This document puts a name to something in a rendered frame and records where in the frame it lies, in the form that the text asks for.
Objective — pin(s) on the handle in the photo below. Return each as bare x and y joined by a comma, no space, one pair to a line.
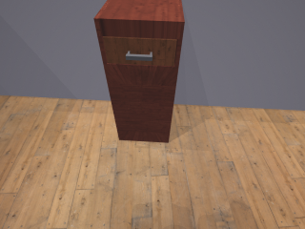
139,57

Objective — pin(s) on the drawer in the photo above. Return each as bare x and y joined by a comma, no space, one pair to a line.
163,50

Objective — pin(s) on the cabinet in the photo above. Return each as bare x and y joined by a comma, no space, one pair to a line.
142,96

